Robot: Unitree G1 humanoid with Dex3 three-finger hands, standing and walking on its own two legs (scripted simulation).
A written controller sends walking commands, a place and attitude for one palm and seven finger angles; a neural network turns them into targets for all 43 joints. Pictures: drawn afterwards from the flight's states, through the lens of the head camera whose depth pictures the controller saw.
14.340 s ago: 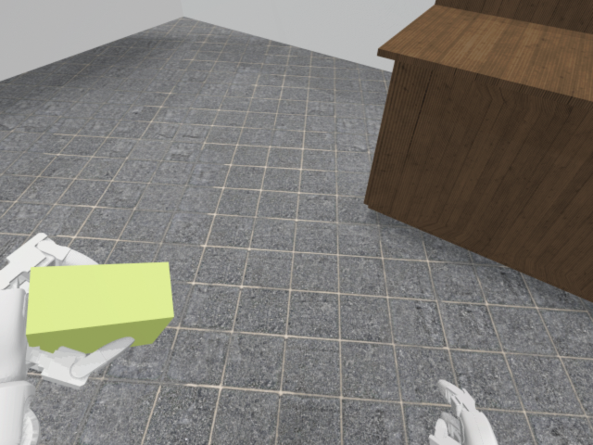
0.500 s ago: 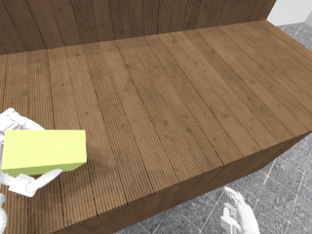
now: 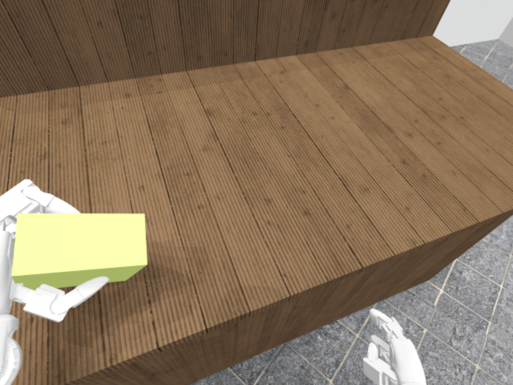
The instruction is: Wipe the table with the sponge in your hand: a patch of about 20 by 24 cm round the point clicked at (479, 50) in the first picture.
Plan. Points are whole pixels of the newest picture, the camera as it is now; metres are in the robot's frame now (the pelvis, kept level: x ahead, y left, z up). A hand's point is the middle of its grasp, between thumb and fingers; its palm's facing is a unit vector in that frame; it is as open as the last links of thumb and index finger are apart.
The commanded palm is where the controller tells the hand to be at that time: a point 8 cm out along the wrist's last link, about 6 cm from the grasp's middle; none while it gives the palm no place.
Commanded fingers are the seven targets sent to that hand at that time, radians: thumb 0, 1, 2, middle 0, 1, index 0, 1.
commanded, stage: shuffle to correct the standing spot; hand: left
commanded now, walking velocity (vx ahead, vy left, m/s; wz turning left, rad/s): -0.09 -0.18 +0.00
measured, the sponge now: (99, 252) +0.23 +0.22 +0.13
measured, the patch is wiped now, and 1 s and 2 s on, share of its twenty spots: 0.00 0.00 0.00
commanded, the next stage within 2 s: come to a stop and stand still in 0.58 s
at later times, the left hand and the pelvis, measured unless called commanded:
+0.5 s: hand (121, 270) +0.20 +0.17 +0.16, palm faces +0.29 -0.84 -0.46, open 10.1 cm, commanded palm +0.14 +0.22 +0.17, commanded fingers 0.00 0.10 1.30 -1.20 -1.60 -1.20 -1.60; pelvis -0.02 -0.06 +0.00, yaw +0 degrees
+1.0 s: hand (69, 209) +0.24 +0.23 +0.20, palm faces +0.43 -0.77 -0.46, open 10.1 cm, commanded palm +0.16 +0.23 +0.17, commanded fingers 0.00 0.10 1.30 -1.20 -1.60 -1.20 -1.60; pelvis -0.01 -0.05 -0.01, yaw -1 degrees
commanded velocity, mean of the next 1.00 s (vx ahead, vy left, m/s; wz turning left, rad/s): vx -0.13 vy -0.11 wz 0.00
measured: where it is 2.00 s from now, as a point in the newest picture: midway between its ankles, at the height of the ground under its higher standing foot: outside the picture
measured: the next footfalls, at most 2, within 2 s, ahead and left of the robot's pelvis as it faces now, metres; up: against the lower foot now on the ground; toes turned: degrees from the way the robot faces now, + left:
none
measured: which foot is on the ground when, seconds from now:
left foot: down 0.00-1.00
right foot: down 0.00-1.00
